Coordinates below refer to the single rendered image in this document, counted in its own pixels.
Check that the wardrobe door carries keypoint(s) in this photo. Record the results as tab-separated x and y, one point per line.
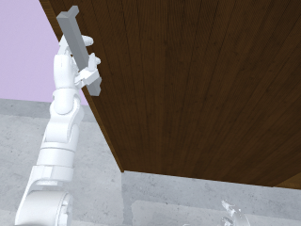
295	179
201	89

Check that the robot left forearm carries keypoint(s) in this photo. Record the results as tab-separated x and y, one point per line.
59	143

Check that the robot left hand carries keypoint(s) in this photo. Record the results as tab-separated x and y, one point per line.
66	69

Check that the handle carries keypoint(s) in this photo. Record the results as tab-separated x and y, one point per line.
73	36

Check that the robot right hand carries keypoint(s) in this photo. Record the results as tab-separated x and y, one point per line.
238	219

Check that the robot left upper arm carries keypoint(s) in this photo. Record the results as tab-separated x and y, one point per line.
46	208

